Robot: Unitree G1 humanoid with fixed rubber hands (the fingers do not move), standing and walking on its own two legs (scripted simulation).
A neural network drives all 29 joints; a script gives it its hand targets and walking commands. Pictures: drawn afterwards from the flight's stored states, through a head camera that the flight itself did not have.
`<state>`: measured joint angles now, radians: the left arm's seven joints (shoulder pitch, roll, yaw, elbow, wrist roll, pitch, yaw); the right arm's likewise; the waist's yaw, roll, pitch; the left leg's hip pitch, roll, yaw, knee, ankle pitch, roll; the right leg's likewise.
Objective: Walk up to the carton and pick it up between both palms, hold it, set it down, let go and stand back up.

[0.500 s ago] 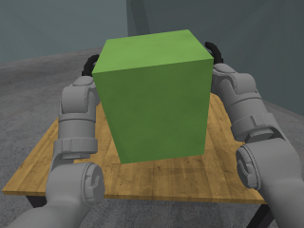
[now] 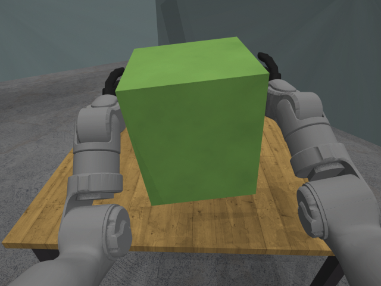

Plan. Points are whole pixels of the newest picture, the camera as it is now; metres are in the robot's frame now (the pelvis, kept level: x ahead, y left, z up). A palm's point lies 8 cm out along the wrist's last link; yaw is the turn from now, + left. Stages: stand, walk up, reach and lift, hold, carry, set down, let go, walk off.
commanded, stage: hold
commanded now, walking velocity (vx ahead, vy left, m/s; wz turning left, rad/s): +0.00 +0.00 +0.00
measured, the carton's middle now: (194, 120) +0.36 -0.01 +0.24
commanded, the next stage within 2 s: set down in 1.64 s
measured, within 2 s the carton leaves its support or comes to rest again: neither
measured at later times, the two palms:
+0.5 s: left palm (114, 105) +0.37 +0.15 +0.28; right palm (269, 89) +0.37 -0.15 +0.30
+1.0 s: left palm (113, 104) +0.36 +0.15 +0.28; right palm (270, 87) +0.37 -0.15 +0.31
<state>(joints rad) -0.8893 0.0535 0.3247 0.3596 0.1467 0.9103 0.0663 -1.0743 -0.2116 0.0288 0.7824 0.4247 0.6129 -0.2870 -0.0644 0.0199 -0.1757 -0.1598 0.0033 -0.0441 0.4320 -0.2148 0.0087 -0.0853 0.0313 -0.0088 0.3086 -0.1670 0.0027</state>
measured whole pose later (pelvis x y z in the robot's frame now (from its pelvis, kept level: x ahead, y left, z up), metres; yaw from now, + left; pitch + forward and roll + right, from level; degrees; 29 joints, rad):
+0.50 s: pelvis +0.00 +0.00 +0.00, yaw +0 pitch -3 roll -2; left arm -0.89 0.05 0.32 0.37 0.14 0.90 0.07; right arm -1.09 -0.21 0.03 0.79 0.43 0.62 -0.29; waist -0.06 0.02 -0.18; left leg -0.17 0.00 -0.05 0.43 -0.21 0.01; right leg -0.10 0.04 0.00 0.31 -0.17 0.00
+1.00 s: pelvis +0.00 +0.00 +0.00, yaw +0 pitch -2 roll -2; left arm -0.93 0.06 0.33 0.42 0.14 0.90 0.06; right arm -1.12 -0.22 0.01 0.84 0.43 0.63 -0.29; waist -0.06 0.01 -0.19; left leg -0.19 0.01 -0.06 0.44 -0.21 0.00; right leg -0.11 0.04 0.01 0.31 -0.16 0.00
